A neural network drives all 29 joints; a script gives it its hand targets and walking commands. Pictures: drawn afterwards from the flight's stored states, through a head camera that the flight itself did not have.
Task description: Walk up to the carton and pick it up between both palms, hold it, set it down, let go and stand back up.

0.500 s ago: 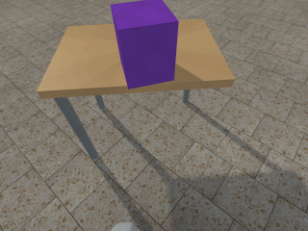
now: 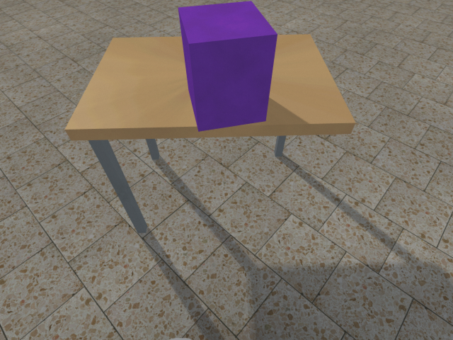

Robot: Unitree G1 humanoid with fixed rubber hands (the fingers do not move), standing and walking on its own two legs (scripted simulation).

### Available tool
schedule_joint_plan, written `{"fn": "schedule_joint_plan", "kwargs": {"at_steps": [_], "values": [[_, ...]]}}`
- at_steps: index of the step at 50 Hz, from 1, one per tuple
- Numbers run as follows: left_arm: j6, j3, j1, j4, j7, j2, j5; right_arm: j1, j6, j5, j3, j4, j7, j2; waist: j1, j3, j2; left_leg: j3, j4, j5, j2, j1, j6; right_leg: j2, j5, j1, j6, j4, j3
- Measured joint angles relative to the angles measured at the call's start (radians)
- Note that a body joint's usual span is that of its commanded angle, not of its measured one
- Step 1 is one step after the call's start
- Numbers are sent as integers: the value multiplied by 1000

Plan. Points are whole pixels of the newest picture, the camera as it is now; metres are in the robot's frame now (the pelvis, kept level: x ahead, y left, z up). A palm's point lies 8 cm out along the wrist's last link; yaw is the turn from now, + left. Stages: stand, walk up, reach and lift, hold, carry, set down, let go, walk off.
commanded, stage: walk up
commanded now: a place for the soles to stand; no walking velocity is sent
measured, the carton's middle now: (224, 67) +0.78 +0.02 +0.07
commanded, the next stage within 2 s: none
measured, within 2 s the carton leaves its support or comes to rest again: neither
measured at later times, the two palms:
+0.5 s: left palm out of the picture +0.08 +0.34 -0.09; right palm out of the picture +0.08 -0.30 -0.10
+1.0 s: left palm out of the picture +0.09 +0.34 -0.10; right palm out of the picture +0.10 -0.31 -0.09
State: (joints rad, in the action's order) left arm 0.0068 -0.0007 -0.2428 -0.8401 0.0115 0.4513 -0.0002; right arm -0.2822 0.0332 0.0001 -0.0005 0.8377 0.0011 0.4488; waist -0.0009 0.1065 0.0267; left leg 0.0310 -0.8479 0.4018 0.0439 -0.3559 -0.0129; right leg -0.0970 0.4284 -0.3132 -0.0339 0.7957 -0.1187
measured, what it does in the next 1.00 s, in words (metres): stands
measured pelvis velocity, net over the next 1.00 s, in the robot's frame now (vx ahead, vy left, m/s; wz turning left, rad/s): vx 0.03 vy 0.02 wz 0.04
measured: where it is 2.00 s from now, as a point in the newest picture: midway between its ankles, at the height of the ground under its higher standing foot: outside the picture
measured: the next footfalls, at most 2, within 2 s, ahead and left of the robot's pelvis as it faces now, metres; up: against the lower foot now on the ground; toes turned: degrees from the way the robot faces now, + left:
none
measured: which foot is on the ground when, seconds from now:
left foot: down 0.00-1.00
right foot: down 0.00-1.00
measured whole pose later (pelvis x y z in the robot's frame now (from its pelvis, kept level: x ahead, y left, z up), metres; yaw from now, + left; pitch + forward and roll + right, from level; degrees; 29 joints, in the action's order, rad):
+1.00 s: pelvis +0.03 +0.02 +0.00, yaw +2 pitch -2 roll +1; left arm 0.01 0.00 -0.24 -0.84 0.01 0.45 0.00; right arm -0.26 0.05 0.00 0.00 0.86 0.01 0.44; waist 0.00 0.11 0.04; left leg 0.05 -0.76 0.38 0.03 -0.34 -0.01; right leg -0.08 0.43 -0.29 -0.01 0.78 -0.11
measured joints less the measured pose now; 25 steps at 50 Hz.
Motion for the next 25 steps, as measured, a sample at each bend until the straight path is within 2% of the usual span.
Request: {"fn": "schedule_joint_plan", "kwargs": {"at_steps": [3,5,9,11,13,16,19,21,25], "values": [[1,0,1,0,3,0,0,0,2,0,0,18,0,1,0,-9,-24,1,98,-59,-4,13,0,3,2,-17,13,3,-13],[1,0,0,0,3,0,0,0,8,0,0,20,0,-5,0,-2,-25,0,97,-33,-4,13,2,2,4,-20,16,8,-13],[-2,0,1,0,2,0,0,0,12,0,0,23,2,-13,0,-12,-13,5,101,-22,-4,13,2,16,98,-23,8,22,0],[-2,0,0,0,2,0,0,1,12,0,0,23,4,-13,0,-13,-3,6,101,-22,-4,13,2,17,72,-22,8,15,0],[-1,0,0,0,1,0,0,3,12,0,0,23,6,-13,0,-12,2,6,96,-22,-4,13,2,19,-29,-17,8,-8,0],[2,0,0,0,-1,0,0,7,12,0,0,23,6,-12,1,-7,1,6,57,-27,-5,13,2,19,5,7,7,-8,0],[4,0,1,0,-1,0,0,7,12,0,0,23,6,-9,0,-13,-4,7,64,21,-5,14,2,13,16,13,10,-8,-1],[4,0,0,0,0,0,0,7,12,0,0,23,6,-4,0,-15,-16,7,99,-59,-7,17,2,13,16,11,19,-7,-4],[4,0,1,0,0,0,0,7,12,0,0,23,6,-7,0,-16,-16,7,87,-23,-7,17,3,13,16,14,22,-7,-4]]}}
